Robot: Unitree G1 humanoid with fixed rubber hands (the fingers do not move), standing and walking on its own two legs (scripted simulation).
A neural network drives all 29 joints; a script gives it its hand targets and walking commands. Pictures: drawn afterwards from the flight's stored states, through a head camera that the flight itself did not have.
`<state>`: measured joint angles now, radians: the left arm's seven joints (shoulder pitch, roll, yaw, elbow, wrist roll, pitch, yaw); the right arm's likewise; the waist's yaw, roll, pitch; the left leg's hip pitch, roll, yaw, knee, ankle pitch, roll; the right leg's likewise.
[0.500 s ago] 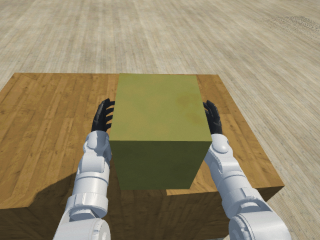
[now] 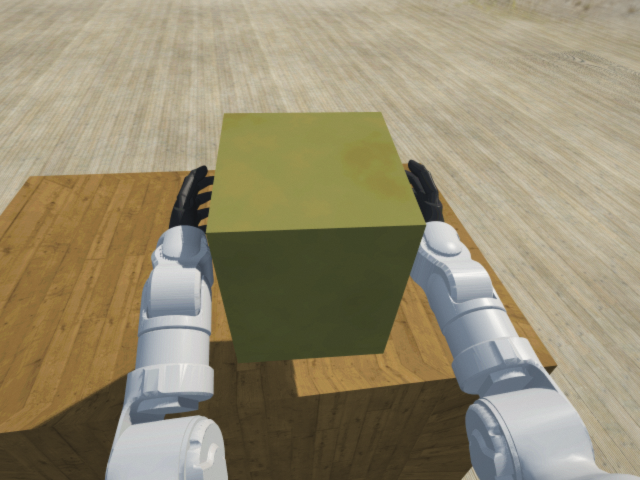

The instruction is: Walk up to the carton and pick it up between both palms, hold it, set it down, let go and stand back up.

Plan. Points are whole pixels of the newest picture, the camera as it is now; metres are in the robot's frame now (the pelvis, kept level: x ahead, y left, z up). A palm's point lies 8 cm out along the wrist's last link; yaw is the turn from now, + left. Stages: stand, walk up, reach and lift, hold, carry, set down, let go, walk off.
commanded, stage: reach and lift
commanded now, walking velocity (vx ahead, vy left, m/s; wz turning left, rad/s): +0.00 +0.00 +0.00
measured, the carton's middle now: (308, 240) +0.40 +0.01 +0.14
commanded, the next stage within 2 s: hold in 1.36 s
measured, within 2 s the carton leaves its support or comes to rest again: neither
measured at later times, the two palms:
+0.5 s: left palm (188, 223) +0.38 +0.15 +0.19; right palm (432, 222) +0.37 -0.14 +0.19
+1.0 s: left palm (177, 215) +0.38 +0.16 +0.20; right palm (428, 205) +0.38 -0.13 +0.21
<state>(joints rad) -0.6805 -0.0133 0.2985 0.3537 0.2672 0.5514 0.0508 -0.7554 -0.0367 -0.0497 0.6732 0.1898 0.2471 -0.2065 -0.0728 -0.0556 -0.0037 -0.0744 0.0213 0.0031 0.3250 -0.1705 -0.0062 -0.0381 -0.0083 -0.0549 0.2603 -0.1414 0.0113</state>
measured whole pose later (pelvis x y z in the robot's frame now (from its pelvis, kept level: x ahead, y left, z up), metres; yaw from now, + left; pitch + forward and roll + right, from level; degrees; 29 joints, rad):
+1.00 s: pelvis +0.00 +0.00 +0.00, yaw +1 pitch -7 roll -1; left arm -0.70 -0.01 0.33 0.22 0.29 0.74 0.00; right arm -0.80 -0.05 -0.02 0.59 0.27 0.40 -0.26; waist -0.10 -0.05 -0.01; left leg -0.05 0.02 -0.01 0.35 -0.19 -0.01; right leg 0.01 0.00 -0.07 0.26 -0.15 0.01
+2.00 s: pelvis +0.00 +0.00 +0.00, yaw +1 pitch -6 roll -1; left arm -0.72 0.01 0.34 0.17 0.26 0.83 0.00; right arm -0.87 -0.08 0.00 0.55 0.35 0.52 -0.30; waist -0.10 -0.03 -0.05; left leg -0.07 0.03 -0.02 0.37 -0.20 -0.02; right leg -0.01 0.00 -0.07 0.27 -0.16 0.01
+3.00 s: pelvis +0.00 -0.01 +0.00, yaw +1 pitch -6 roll -1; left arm -0.75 0.02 0.34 0.21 0.26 0.82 -0.01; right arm -0.90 -0.08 0.00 0.59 0.35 0.53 -0.30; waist -0.10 -0.03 -0.06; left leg -0.08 0.03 -0.02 0.37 -0.19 -0.02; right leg -0.02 0.00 -0.08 0.27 -0.15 0.00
